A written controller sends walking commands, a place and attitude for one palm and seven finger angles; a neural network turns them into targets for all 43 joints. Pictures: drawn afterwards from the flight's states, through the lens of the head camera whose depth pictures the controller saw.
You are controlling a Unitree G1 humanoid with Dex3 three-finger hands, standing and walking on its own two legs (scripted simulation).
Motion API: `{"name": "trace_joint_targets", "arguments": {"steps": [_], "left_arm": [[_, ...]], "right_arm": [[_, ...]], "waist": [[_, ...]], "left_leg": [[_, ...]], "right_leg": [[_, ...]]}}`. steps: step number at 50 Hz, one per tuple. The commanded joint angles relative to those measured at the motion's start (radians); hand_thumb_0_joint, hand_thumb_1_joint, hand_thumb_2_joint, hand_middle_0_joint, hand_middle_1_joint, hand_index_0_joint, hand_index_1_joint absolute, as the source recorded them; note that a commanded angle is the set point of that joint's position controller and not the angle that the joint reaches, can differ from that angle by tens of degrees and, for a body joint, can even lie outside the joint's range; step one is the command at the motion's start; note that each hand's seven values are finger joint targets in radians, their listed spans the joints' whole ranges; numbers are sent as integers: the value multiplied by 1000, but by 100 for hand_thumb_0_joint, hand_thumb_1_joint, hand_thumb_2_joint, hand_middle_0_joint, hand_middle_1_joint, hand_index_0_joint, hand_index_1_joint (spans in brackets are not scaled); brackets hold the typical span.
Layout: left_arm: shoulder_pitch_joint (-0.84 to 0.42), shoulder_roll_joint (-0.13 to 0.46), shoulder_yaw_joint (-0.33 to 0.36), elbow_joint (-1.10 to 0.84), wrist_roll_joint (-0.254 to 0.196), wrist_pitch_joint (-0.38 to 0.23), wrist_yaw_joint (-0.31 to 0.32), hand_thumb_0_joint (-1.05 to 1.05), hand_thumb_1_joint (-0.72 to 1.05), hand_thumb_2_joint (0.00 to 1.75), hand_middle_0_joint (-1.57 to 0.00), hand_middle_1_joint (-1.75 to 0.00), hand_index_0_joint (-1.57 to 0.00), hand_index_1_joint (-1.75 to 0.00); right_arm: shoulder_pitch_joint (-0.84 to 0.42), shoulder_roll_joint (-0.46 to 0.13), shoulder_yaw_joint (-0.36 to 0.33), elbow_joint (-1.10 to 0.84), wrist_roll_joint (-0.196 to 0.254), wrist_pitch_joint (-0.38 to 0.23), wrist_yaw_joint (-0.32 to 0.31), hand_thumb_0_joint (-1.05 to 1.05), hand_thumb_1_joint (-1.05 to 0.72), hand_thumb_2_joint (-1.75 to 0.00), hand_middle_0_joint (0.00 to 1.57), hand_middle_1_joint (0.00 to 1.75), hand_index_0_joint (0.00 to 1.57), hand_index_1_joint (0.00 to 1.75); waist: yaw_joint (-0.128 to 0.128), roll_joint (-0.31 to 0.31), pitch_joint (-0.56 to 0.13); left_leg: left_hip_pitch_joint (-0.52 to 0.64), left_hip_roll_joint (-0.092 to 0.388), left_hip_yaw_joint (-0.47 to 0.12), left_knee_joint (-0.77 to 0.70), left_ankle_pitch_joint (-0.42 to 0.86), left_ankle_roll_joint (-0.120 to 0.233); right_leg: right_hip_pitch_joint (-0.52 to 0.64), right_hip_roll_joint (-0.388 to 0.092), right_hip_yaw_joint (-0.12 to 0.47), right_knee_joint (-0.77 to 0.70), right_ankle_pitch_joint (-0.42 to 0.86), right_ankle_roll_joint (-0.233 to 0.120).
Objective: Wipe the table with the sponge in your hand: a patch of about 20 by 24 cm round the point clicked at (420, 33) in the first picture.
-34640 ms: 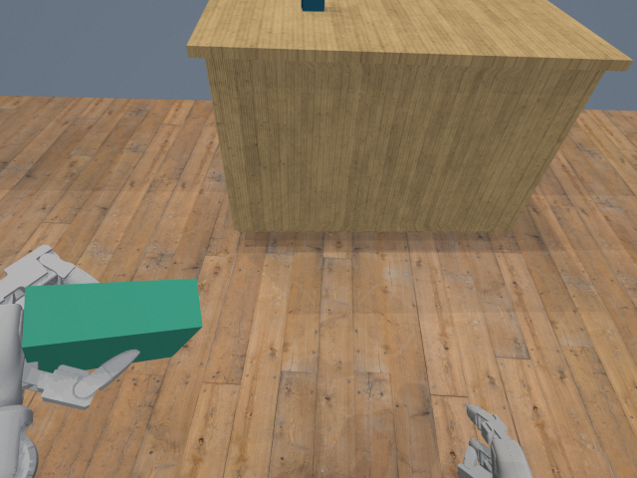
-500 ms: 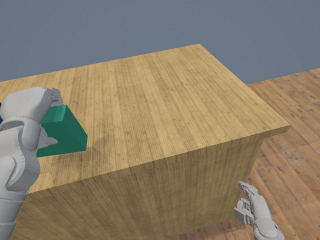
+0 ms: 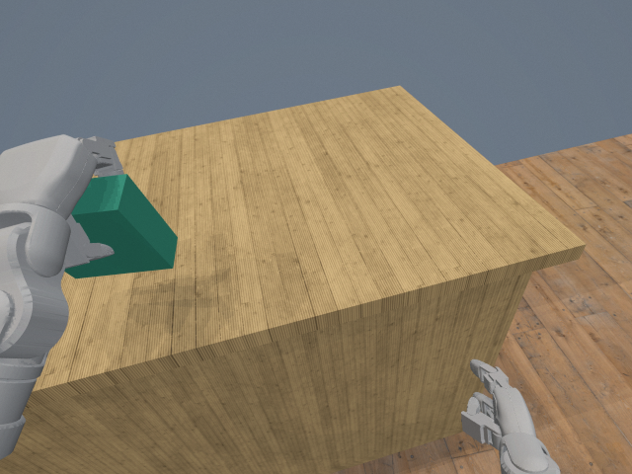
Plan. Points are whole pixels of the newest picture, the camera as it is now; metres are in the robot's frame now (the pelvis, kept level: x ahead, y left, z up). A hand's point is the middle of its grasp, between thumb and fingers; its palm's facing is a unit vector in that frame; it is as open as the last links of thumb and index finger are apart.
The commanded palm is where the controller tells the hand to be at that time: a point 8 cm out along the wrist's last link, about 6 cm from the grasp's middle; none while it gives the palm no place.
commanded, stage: lift the sponge slowly off the table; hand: left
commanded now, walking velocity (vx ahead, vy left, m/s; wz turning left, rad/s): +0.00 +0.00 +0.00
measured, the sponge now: (109, 241) +0.29 +0.31 +0.19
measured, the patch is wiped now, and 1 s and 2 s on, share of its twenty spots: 0.95 0.95 0.95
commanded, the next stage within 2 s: bring the sponge back beside the body in 0.42 s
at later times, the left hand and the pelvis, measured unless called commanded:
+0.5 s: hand (67, 179) +0.28 +0.30 +0.29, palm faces +0.36 -0.07 -0.93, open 9.1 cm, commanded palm +0.22 +0.29 +0.34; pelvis +0.00 +0.00 +0.00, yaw +0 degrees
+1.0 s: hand (65, 219) +0.25 +0.30 +0.26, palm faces +0.28 -0.06 -0.96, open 9.1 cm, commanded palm +0.19 +0.29 +0.32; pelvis +0.00 -0.01 +0.00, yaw +0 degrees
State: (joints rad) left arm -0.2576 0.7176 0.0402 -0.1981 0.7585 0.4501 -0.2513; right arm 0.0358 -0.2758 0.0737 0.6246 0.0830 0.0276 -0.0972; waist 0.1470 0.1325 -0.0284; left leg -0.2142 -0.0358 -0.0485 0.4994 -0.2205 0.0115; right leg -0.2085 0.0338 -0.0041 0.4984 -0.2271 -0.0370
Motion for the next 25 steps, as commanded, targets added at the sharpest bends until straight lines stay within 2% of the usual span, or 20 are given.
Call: {"name": "trace_joint_targets", "arguments": {"steps": [1, 2, 3, 4, 6, 7, 8, 9, 10, 12, 13, 15, 17, 18, 19, 21, 22, 23, 24, 25], "left_arm": [[-369, 261, 168, -176, 24, 23, 54, 0, 10, 130, -120, -160, -120, -160], [-367, 254, 160, -201, 22, 27, 51, 0, 10, 130, -120, -160, -120, -160], [-393, 246, 150, -220, 30, 38, 49, 0, 10, 130, -120, -160, -120, -160], [-390, 235, 142, -221, 25, 42, 49, 0, 10, 130, -120, -160, -120, -160], [-401, 209, 111, -227, 25, 48, 48, 0, 10, 130, -120, -160, -120, -160], [-411, 214, 114, -262, 25, 51, 50, 0, 10, 130, -120, -160, -120, -160], [-433, 224, 120, -277, 34, 62, 53, 0, 10, 130, -120, -160, -120, -160], [-442, 240, 137, -276, 35, 63, 58, 0, 10, 130, -120, -160, -120, -160], [-453, 231, 122, -267, 36, 68, 60, 0, 10, 130, -120, -160, -120, -160], [-461, 270, 156, -268, 38, 73, 66, 0, 10, 130, -120, -160, -120, -160], [-474, 308, 188, -279, 47, 86, 71, 0, 10, 130, -120, -160, -120, -160], [-499, 306, 181, -225, 46, 93, 77, 0, 10, 130, -120, -160, -120, -160], [-481, 282, 162, -187, 36, 102, 68, 0, 10, 130, -120, -160, -120, -160], [-479, 288, 166, -178, 39, 112, 65, 0, 10, 130, -120, -160, -120, -160], [-483, 241, 126, -146, 30, 118, 57, 0, 10, 130, -120, -160, -120, -160], [-462, 235, 112, -71, 28, 122, 44, 0, 10, 130, -120, -160, -120, -160], [-478, 221, 91, -92, 29, 119, 36, 0, 10, 130, -120, -160, -120, -160], [-475, 216, 90, -123, 33, 124, 32, 0, 10, 130, -120, -160, -120, -160], [-472, 216, 91, -146, 33, 122, 28, 0, 10, 130, -120, -160, -120, -160], [-466, 203, 73, -159, 36, 122, 23, 0, 10, 130, -120, -160, -120, -160]], "right_arm": [[-263, -90, -25, -207, 0, -56, -9, 0, -90, -90, 20, 30, 20, 30], [-268, -85, -25, -212, 4, -56, -9, 0, -90, -90, 20, 30, 20, 30], [-293, -84, -23, -215, 11, -64, -10, 0, -90, -90, 20, 30, 20, 30], [-269, -85, -21, -218, 4, -59, -10, 0, -90, -90, 20, 30, 20, 30], [-275, -83, -19, -215, 5, -57, -10, 0, -90, -90, 20, 30, 20, 30], [-278, -80, -20, -218, 10, -57, -10, 0, -90, -90, 20, 30, 20, 30], [-302, -80, -17, -222, 13, -66, -11, 0, -90, -90, 20, 30, 20, 30], [-278, -83, -17, -221, 5, -62, -12, 0, -90, -90, 20, 30, 20, 30], [-282, -77, -14, -216, 9, -60, -12, 0, -90, -90, 20, 30, 20, 30], [-284, -82, -16, -213, 5, -49, -11, 0, -90, -90, 20, 30, 20, 30], [-303, -88, -16, -211, 8, -51, -10, 0, -90, -90, 20, 30, 20, 30], [-281, -85, -13, -204, 5, -40, -10, 0, -90, -90, 20, 30, 20, 30], [-282, -84, -10, -204, 8, -27, -8, 0, -90, -90, 20, 30, 20, 30], [-296, -90, -10, -203, 15, -29, -5, 0, -90, -90, 20, 30, 20, 30], [-285, -84, -3, -212, 14, -22, -6, 0, -90, -90, 20, 30, 20, 30], [-274, -92, -2, -201, 16, -16, -6, 0, -90, -90, 20, 30, 20, 30], [-281, -90, -1, -209, 19, -15, -5, 0, -90, -90, 20, 30, 20, 30], [-294, -88, -3, -218, 24, -23, -3, 0, -90, -90, 20, 30, 20, 30], [-285, -88, -3, -229, 19, -23, -4, 0, -90, -90, 20, 30, 20, 30], [-290, -85, -3, -232, 20, -26, -2, 0, -90, -90, 20, 30, 20, 30]], "waist": [[10, -45, -219], [11, -43, -219], [3, 0, -219], [10, -24, -228], [3, -41, -214], [5, -36, -226], [4, -18, -225], [14, -32, -255], [7, -38, -231], [16, -47, -241], [17, -13, -250], [17, -38, -249], [17, -57, -227], [11, -27, -219], [11, -47, -205], [2, -74, -171], [1, -66, -188], [-2, -13, -204], [10, -37, -243], [5, -27, -252]], "left_leg": [[41, 14, -32, -86, 125, 9], [48, 16, -33, -90, 117, 8], [52, 19, -41, -95, 113, 7], [48, 17, -38, -96, 114, 8], [59, 20, -42, -107, 112, 8], [65, 21, -44, -111, 117, 7], [64, 24, -53, -113, 110, 7], [64, 21, -49, -113, 125, 8], [67, 22, -45, -117, 121, 6], [66, 20, -43, -115, 125, 6], [68, 21, -50, -114, 126, 5], [65, 19, -37, -108, 147, 2], [60, 21, -33, -116, 134, 1], [62, 23, -39, -122, 120, 0], [44, 22, -33, -125, 109, 1], [38, 27, -31, -128, 87, 0], [43, 25, -30, -129, 84, 2], [48, 28, -31, -131, 86, 2], [52, 20, -32, -120, 111, 5], [63, 19, -27, -110, 131, 6]], "right_leg": [[71, -42, 46, -99, 52, -37], [63, -41, 42, -100, 42, -33], [60, -32, 72, -99, 41, -44], [70, -40, 44, -95, 39, -40], [58, -34, 32, -101, 46, -39], [63, -32, 32, -96, 49, -38], [62, -24, 62, -95, 44, -47], [86, -32, 41, -90, 52, -46], [67, -30, 38, -97, 42, -42], [77, -29, 46, -100, 43, -44], [80, -18, 85, -102, 41, -54], [81, -27, 58, -102, 44, -49], [73, -27, 47, -112, 35, -44], [63, -15, 75, -120, 22, -50], [65, -28, 43, -118, 15, -43], [40, -27, 28, -129, 1, -37], [43, -30, 26, -126, 1, -36], [52, -27, 45, -119, 12, -42], [77, -34, 34, -109, 33, -42], [75, -38, 37, -107, 50, -43]]}}
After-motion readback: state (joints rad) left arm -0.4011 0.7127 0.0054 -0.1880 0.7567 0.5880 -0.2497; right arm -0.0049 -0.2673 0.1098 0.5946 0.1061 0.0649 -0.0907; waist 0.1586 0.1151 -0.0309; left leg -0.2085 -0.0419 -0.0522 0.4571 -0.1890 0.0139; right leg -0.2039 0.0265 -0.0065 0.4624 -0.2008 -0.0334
